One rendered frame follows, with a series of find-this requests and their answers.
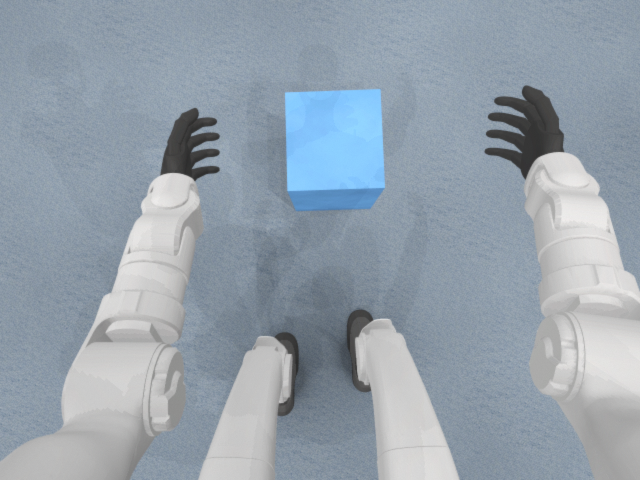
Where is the robot right upper arm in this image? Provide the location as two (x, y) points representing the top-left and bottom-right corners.
(529, 311), (640, 480)

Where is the robot left shin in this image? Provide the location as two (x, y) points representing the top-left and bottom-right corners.
(242, 336), (288, 403)

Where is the carton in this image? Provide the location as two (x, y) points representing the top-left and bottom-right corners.
(285, 89), (385, 211)

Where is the right robot forearm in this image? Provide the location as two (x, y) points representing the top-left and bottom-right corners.
(524, 152), (640, 321)

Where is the left robot forearm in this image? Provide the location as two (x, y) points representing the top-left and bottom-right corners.
(61, 173), (204, 423)

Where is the robot left thigh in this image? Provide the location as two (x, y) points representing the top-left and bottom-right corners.
(198, 346), (293, 480)

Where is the robot right hand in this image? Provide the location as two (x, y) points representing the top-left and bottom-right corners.
(485, 85), (564, 180)

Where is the robot left upper arm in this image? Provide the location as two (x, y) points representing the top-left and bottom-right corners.
(0, 342), (186, 480)

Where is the robot left hand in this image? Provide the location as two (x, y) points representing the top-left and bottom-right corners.
(160, 108), (220, 181)

